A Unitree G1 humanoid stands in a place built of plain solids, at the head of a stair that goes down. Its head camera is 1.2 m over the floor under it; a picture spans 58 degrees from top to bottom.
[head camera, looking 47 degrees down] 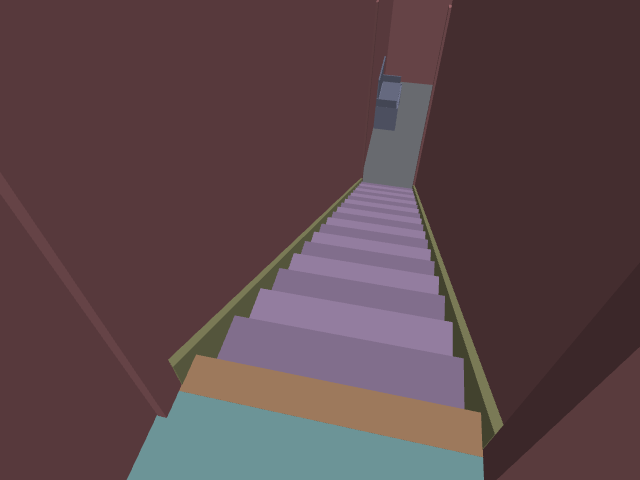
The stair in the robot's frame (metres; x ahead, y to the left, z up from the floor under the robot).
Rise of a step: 0.18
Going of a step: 0.27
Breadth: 0.84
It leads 12 degrees to the right of straight ahead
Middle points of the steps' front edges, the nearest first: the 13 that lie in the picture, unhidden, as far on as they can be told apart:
0.55 -0.03 0.00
0.81 -0.09 -0.18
1.07 -0.14 -0.36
1.33 -0.20 -0.54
1.59 -0.26 -0.71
1.85 -0.31 -0.89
2.11 -0.37 -1.07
2.37 -0.42 -1.24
2.63 -0.48 -1.42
2.89 -0.53 -1.60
3.15 -0.59 -1.77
3.41 -0.65 -1.95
3.66 -0.70 -2.13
